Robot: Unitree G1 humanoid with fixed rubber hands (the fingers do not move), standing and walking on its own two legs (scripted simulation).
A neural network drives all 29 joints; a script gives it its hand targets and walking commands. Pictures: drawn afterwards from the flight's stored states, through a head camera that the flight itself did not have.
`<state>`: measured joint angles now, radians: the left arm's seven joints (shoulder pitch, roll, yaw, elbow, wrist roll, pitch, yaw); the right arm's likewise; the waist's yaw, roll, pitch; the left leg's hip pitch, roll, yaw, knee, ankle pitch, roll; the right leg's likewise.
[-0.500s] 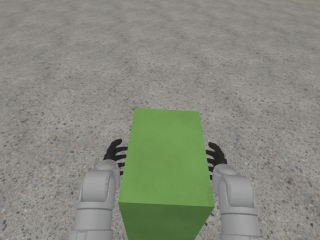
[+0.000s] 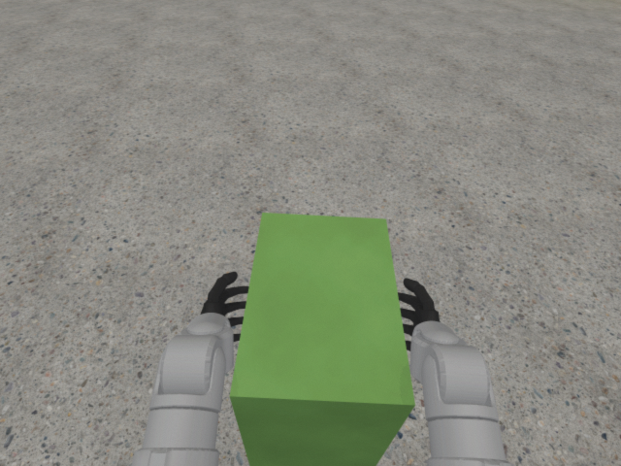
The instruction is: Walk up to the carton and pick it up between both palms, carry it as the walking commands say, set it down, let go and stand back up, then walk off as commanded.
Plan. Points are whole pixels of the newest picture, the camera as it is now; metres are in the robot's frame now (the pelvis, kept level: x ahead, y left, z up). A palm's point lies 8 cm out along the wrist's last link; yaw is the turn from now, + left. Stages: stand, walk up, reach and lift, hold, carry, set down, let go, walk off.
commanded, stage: carry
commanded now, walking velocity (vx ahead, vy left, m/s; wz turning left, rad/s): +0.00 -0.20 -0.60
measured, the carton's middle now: (316, 349) +0.31 +0.00 -0.02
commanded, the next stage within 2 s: none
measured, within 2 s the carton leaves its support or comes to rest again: neither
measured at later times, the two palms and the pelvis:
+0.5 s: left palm (347, 339) +0.27 -0.03 +0.07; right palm (581, 402) +0.21 -0.29 +0.06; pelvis -0.04 -0.09 -0.01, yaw -11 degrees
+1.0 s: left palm (463, 394) +0.20 -0.15 +0.08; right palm out of the picture +0.08 -0.39 +0.09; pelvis -0.11 -0.15 +0.00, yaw -28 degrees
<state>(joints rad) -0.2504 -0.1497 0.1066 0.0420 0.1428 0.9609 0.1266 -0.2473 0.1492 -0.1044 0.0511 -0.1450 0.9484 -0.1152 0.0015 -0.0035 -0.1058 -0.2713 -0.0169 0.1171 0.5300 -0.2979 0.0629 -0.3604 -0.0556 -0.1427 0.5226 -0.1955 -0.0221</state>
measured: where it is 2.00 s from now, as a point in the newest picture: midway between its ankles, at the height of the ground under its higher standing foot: outside the picture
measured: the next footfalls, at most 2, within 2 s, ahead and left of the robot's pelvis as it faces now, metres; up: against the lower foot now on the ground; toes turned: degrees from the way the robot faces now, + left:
right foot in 0.38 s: +0.03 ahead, -0.18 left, +0.00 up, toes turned -18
left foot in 0.82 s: +0.00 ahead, -0.02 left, +0.00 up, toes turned -14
